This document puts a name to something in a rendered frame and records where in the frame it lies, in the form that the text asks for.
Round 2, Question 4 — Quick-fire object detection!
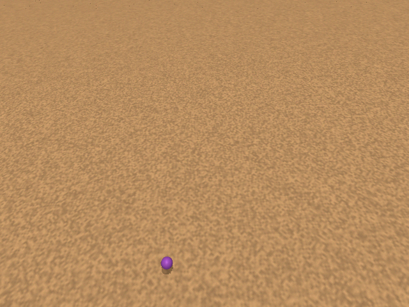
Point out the ball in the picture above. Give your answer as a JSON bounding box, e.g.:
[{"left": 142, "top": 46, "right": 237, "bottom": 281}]
[{"left": 161, "top": 256, "right": 173, "bottom": 269}]

